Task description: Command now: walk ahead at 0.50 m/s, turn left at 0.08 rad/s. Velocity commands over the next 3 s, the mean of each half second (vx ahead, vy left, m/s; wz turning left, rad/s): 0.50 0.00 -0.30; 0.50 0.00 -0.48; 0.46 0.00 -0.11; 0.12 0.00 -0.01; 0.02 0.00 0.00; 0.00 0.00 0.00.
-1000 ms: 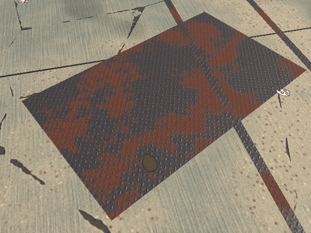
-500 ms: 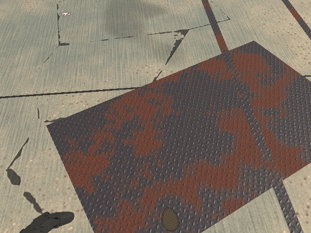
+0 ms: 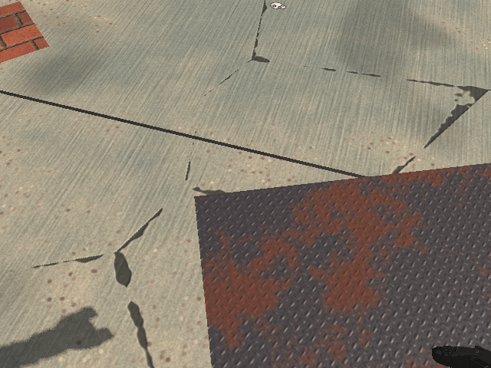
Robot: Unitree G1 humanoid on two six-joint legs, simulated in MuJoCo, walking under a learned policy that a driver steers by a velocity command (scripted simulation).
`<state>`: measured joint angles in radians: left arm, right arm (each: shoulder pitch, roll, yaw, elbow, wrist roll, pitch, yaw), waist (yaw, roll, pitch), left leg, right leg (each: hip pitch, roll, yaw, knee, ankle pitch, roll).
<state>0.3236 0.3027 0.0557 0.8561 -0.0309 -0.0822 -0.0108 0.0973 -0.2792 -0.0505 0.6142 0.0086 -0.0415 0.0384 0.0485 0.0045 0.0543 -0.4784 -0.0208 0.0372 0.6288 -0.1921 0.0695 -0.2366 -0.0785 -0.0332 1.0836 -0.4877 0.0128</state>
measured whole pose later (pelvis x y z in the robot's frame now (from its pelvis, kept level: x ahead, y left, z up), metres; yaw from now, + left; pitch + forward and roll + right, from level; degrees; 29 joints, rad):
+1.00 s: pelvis +0.57 -0.11 +0.00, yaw -28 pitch +3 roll +1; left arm 0.36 0.30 0.07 0.75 -0.02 -0.04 0.01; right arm 0.09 -0.27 -0.05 0.69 -0.01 -0.13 0.03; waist 0.05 -0.02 0.00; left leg -0.46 -0.04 0.00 0.54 -0.14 0.03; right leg -0.17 0.08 0.20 0.81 -0.49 -0.04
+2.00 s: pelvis +0.88 -0.31 +0.02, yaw -30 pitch -1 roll -1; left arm 0.18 0.23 0.02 0.90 0.02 0.00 0.01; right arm 0.18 -0.24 -0.03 0.87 -0.01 -0.01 -0.02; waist 0.01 -0.01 0.01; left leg -0.26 0.04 -0.02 0.53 -0.25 -0.03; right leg -0.23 0.02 -0.03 0.49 -0.25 -0.01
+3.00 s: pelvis +0.89 -0.32 +0.02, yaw -30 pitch -1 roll +0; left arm 0.22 0.20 0.01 1.12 0.00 0.00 0.04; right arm 0.23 -0.20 -0.02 1.12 0.00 0.01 -0.05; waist 0.00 0.00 0.04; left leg -0.20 0.02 -0.01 0.47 -0.24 -0.02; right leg -0.19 0.00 -0.02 0.47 -0.26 -0.01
